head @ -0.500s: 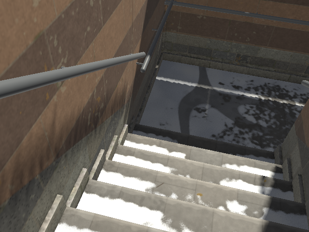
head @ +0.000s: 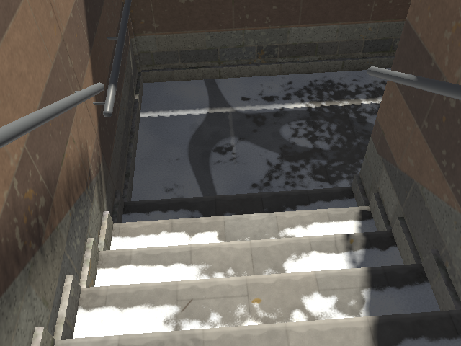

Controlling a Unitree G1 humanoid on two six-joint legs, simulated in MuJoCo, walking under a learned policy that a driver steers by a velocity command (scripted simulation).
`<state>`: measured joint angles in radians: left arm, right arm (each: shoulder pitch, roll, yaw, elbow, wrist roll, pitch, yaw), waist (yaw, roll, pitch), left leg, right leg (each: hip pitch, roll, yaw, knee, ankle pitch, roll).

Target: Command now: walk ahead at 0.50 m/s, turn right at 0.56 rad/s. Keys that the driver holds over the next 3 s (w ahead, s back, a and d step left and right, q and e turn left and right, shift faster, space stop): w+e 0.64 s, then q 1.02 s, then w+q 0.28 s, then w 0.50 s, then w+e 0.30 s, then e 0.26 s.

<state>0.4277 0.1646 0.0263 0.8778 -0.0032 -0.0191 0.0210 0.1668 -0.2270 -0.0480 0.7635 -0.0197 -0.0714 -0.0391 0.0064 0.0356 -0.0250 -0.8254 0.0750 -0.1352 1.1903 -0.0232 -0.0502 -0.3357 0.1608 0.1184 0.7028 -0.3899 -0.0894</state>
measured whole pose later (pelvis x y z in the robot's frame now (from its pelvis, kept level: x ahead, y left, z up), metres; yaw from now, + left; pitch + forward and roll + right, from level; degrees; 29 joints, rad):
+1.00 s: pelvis +0.49 -0.09 -0.33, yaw -20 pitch +2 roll +1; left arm 0.07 0.15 0.00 0.86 0.02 -0.03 -0.06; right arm 0.48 -0.16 -0.02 0.97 0.06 0.01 -0.03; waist -0.10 0.00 0.05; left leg -0.47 0.02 -0.17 1.68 -0.72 -0.08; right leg -0.45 0.03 -0.04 0.53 -0.12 -0.06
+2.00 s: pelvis +0.59 -0.07 -0.34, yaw +15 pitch +2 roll -1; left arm 0.21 0.28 0.07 0.68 -0.03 -0.02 -0.03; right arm 0.26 -0.23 -0.02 0.56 0.02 0.07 -0.03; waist 0.01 -0.02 -0.08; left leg -0.36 -0.18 -0.29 0.78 -0.41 0.07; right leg -0.38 0.05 0.04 0.85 -0.39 0.02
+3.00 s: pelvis +1.01 +0.07 -0.60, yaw +6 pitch +1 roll +4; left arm 0.13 0.24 0.06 0.69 -0.01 0.01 -0.06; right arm 0.42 -0.21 -0.03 0.93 0.02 -0.02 -0.07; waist -0.07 -0.05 0.00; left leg -0.24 0.07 0.20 1.17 -0.88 -0.04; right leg -0.49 -0.02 0.06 0.46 0.46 -0.03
